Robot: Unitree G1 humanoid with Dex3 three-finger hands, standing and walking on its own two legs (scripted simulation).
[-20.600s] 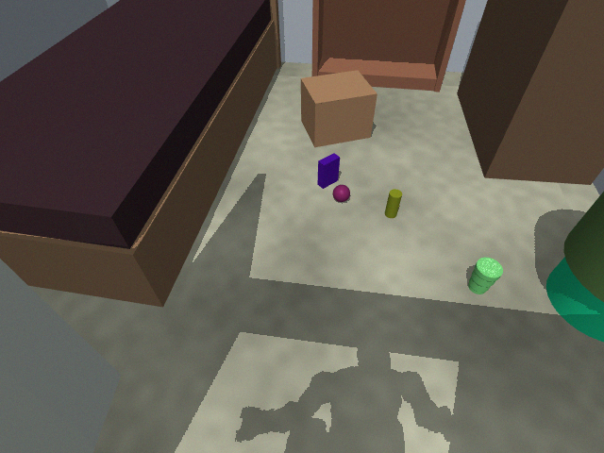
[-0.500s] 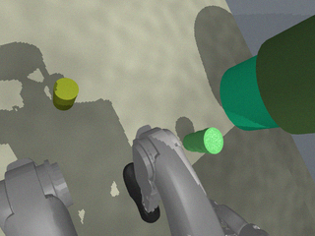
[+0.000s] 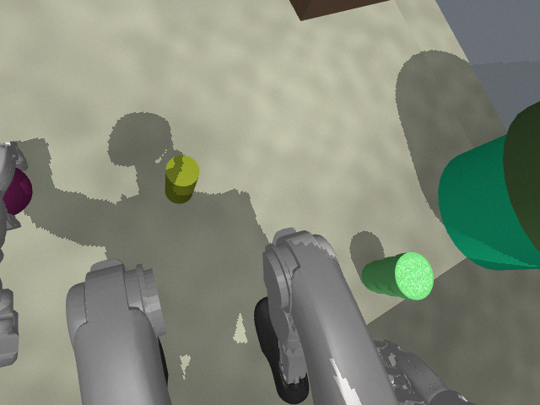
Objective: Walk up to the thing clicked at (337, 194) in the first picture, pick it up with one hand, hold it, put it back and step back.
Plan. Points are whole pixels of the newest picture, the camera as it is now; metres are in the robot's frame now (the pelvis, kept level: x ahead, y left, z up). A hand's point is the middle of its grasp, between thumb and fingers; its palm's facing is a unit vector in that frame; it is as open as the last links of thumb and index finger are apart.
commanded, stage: settle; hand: left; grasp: from above
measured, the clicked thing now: out of the picture +0.44 +0.34 -0.20
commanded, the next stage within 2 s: lift in 0.26 s
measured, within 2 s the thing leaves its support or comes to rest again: neither
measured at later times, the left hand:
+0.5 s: hand out of the picture +0.42 +0.33 -0.12, palm faces -0.43 -0.12 -0.89, open 10.2 cm
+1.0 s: hand out of the picture +0.37 +0.33 +0.01, palm faces -0.42 -0.14 -0.90, open 10.2 cm
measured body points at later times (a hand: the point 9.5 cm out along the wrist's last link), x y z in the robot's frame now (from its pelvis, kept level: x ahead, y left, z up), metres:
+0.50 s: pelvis -0.01 +0.00 +0.03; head +0.21 +0.08 +0.41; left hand +0.44 +0.34 -0.07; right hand +0.07 -0.27 -0.08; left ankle +0.07 +0.13 -0.28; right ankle +0.10 -0.12 -0.28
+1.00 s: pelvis -0.01 +0.00 +0.12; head +0.17 +0.07 +0.53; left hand +0.38 +0.34 +0.06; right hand +0.13 -0.26 +0.00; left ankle +0.07 +0.13 -0.28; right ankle +0.10 -0.12 -0.28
